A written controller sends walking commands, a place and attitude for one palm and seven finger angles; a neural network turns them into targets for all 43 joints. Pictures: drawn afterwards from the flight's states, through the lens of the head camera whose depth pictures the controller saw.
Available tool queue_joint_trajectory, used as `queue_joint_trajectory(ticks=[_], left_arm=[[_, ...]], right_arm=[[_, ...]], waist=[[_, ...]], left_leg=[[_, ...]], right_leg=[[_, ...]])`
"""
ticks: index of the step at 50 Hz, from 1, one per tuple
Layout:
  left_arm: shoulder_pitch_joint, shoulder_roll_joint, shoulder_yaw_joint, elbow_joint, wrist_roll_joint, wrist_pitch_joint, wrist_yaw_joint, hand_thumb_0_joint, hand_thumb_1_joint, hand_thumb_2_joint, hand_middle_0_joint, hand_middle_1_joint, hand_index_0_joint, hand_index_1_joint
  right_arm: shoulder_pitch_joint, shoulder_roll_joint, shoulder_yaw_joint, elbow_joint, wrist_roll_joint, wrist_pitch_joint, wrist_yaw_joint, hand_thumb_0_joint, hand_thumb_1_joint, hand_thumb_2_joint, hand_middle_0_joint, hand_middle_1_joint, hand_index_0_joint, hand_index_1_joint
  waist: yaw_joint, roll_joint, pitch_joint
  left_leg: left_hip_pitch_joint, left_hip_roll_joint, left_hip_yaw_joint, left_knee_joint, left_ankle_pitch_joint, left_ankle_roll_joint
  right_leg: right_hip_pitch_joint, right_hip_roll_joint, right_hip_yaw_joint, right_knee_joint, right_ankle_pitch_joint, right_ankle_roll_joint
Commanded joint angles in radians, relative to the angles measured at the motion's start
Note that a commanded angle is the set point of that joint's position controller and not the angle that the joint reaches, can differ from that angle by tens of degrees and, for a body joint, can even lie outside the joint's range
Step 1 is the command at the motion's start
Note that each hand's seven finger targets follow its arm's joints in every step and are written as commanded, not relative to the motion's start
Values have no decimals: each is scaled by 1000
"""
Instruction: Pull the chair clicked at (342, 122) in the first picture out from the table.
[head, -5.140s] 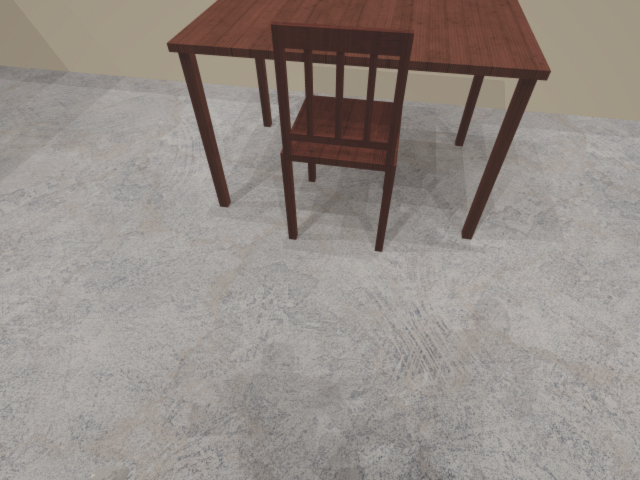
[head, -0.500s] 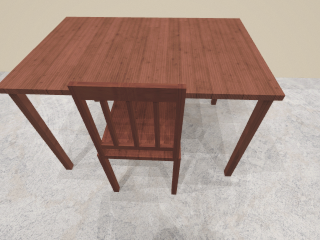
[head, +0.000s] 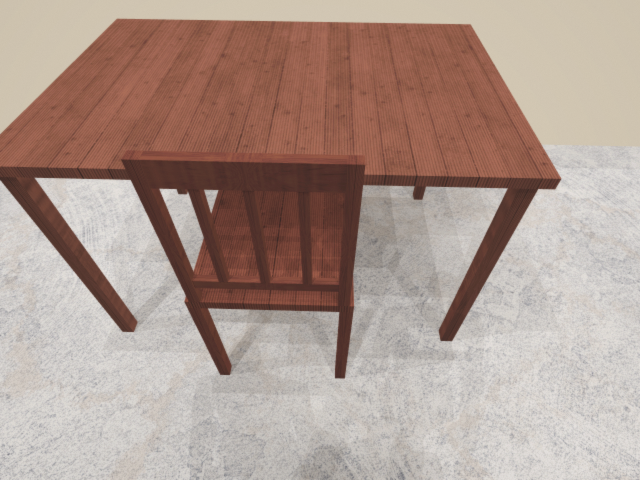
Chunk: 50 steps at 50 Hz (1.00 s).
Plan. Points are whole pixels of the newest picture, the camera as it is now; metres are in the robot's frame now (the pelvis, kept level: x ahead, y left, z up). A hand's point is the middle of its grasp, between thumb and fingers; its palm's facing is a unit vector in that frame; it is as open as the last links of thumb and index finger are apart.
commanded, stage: look again from close up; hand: left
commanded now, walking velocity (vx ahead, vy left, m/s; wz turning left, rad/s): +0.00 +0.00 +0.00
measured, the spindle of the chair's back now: (258, 239) +0.56 +0.15 -0.10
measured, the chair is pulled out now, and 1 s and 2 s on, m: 0.00 0.00 0.00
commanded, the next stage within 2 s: shuffle to correct the standing spot in 0.76 s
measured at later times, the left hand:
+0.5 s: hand out of the picture +0.04 +0.20 -0.18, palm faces +0.01 -0.98 -0.19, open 7.4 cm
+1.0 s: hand out of the picture +0.02 +0.20 -0.18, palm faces -0.01 -0.98 -0.17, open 7.4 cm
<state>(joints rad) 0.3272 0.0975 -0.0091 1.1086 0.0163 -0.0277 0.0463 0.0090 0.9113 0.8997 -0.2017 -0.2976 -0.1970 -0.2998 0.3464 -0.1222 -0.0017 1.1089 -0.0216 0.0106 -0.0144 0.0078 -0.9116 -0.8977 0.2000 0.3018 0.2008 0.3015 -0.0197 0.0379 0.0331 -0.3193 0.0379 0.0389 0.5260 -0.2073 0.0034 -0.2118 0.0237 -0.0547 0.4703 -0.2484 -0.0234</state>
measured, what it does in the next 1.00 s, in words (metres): stands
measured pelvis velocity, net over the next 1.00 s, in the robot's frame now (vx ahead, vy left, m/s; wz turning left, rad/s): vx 0.04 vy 0.03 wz -0.03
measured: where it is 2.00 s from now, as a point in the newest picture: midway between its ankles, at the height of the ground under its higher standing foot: outside the picture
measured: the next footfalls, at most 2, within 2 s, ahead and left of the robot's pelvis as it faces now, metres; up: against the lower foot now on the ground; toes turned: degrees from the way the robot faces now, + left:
right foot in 1.66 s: +0.19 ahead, -0.16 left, +0.00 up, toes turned -6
left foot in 1.98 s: +0.13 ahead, +0.08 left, +0.00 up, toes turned +2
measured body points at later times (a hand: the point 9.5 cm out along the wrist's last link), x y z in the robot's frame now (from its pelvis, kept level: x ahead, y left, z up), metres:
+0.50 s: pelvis +0.03 +0.03 +0.00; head +0.03 +0.03 +0.45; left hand +0.04 +0.25 -0.16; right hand +0.06 -0.21 -0.15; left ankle +0.05 +0.11 -0.74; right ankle +0.00 -0.11 -0.74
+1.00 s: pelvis +0.04 +0.03 +0.00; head +0.05 +0.04 +0.45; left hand +0.02 +0.25 -0.16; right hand +0.04 -0.20 -0.15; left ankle +0.05 +0.11 -0.74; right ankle +0.00 -0.11 -0.74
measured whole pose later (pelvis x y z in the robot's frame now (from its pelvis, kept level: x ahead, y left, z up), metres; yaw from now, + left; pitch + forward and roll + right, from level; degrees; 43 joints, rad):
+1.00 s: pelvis +0.04 +0.03 +0.00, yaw -1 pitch -1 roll +0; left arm 0.33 0.16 -0.01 1.11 0.02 -0.01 0.03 0.01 0.91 0.90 -0.20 -0.30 -0.20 -0.30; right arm 0.26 -0.15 0.01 1.14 -0.01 -0.02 -0.02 0.01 -0.92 -0.90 0.20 0.30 0.20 0.30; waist 0.01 -0.03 0.02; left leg -0.22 -0.03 0.10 0.46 -0.23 0.06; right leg -0.16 -0.04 0.00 0.48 -0.31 0.02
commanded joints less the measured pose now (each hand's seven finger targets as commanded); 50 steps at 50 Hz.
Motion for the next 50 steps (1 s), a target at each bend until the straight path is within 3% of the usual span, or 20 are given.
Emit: queue_joint_trajectory(ticks=[1, 4, 8, 15, 19, 28, 32, 33, 40, 43, 47, 50], left_arm=[[4, 143, 28, -88, -1, -20, 6, 0, 900, 900, -200, -300, -200, -300], [46, 123, 25, -83, 0, -11, 2, 0, 900, 900, -200, -300, -200, -300], [64, 120, 21, -79, 1, -7, -1, 0, 900, 900, -200, -300, -200, -300], [49, 149, 23, -83, -2, -7, -2, 0, 900, 900, -200, -300, -200, -300], [42, 157, 21, -78, -1, -3, -2, 0, 900, 900, -200, -300, -200, -300], [44, 162, 17, -63, 2, 2, -4, 0, 900, 900, -200, -300, -200, -300], [48, 164, 16, -55, 1, 3, -5, 0, 900, 900, -200, -300, -200, -300], [56, 164, 15, -53, 3, 2, -4, 0, 900, 900, -200, -300, -200, -300], [63, 160, 12, -38, 0, 2, -3, 0, 900, 900, -200, -300, -200, -300], [67, 153, 12, -33, 1, 4, -3, 0, 900, 900, -200, -300, -200, -300], [82, 136, 13, -20, 6, 12, -12, 0, 900, 900, -200, -300, -200, -300], [92, 123, 17, -24, 13, 18, -20, 0, 900, 900, -200, -300, -200, -300]], right_arm=[[71, -65, -14, -82, -2, -24, 8, 0, -900, -900, 200, 300, 200, 300], [33, -93, -9, -93, 0, -38, 1, 0, -900, -900, 200, 300, 200, 300], [0, -112, -8, -90, 5, -45, -4, 0, -900, -900, 200, 300, 200, 300], [-32, -139, -7, -68, 8, -54, -6, 0, -900, -900, 200, 300, 200, 300], [-51, -150, -7, -60, 10, -53, -8, 0, -900, -900, 200, 300, 200, 300], [-81, -151, -8, -42, 14, -46, -7, 0, -900, -900, 200, 300, 200, 300], [-81, -158, -8, -37, 12, -48, -7, 0, -900, -900, 200, 300, 200, 300], [-83, -152, -7, -33, 15, -47, -7, 0, -900, -900, 200, 300, 200, 300], [-72, -152, -6, -16, 14, -50, -9, 0, -900, -900, 200, 300, 200, 300], [-70, -145, -5, -10, 16, -47, -10, 0, -900, -900, 200, 300, 200, 300], [-43, -158, -14, 4, 8, -38, -8, 0, -900, -900, 200, 300, 200, 300], [-38, -175, -29, -2, 4, -31, -9, 0, -900, -900, 200, 300, 200, 300]], waist=[[-36, -76, 15], [4, 20, 51], [18, -46, 57], [19, -34, -5], [19, -39, -7], [21, -46, 34], [20, -23, 9], [24, -54, 20], [22, -42, -1], [25, -48, 28], [15, -8, 34], [19, 27, 92]], left_leg=[[79, 19, -47, 3, -54, 12], [-14, 58, -113, -108, -70, 38], [-19, 65, -122, -150, -75, 47], [84, 61, -95, -133, 103, 45], [109, 62, -88, -136, 128, 44], [111, 65, -84, -173, 53, 42], [128, 66, -91, -183, 56, 42], [126, 66, -86, -181, 57, 44], [150, 65, -82, -176, 105, 42], [131, 66, -86, -189, 72, 44], [118, 103, -137, -256, -219, 58], [69, 147, -200, -313, -382, 87]], right_leg=[[-187, -156, 153, -136, -229, -65], [-98, -96, 103, -41, -114, -42], [-47, -95, 96, -36, -36, -28], [-12, -112, 100, -34, 86, -9], [-8, -117, 102, -46, 102, -3], [-18, -118, 104, -84, 63, 3], [-9, -122, 100, -82, 67, 5], [-7, -124, 99, -91, 72, 6], [2, -128, 103, -87, 97, 7], [-2, -123, 100, -97, 72, 7], [-37, -93, 52, -43, -95, 2], [-93, -66, 15, 20, -153, -4]])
